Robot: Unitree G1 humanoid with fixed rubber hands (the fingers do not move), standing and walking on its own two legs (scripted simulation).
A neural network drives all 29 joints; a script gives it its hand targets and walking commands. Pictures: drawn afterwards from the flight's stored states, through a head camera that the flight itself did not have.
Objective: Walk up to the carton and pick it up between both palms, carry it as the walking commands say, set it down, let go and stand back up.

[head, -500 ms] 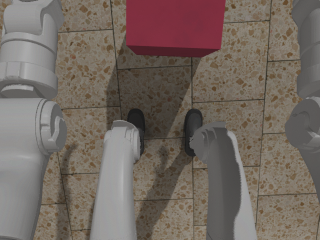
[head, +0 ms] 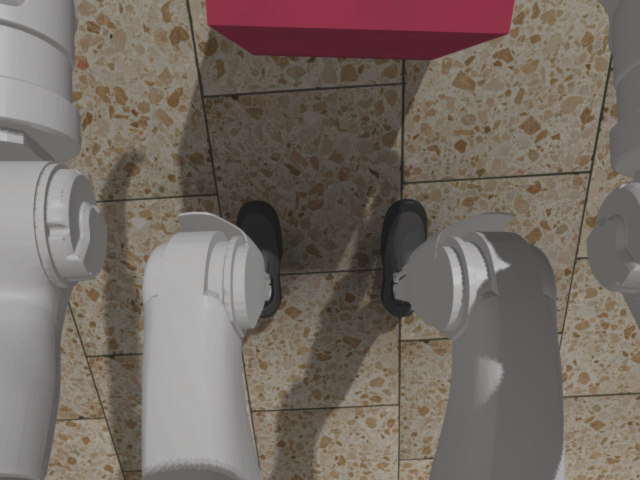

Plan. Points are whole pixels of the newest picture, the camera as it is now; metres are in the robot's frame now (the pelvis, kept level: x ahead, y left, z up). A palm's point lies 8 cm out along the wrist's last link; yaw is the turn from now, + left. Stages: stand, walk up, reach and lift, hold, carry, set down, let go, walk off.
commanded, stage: reach and lift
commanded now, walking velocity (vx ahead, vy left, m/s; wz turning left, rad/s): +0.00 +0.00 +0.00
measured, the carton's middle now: out of the picture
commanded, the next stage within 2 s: none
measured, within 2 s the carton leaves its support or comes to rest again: neither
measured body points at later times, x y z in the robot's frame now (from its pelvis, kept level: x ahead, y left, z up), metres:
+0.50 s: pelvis +0.01 +0.00 -0.07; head +0.40 +0.00 +0.14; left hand +0.58 +0.21 -0.27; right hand +0.59 -0.21 -0.26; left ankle +0.13 +0.12 -0.40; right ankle +0.14 -0.12 -0.40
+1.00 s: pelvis +0.01 +0.00 -0.07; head +0.40 +0.01 +0.14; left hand +0.58 +0.20 -0.27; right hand +0.58 -0.18 -0.27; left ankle +0.13 +0.12 -0.40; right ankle +0.14 -0.12 -0.40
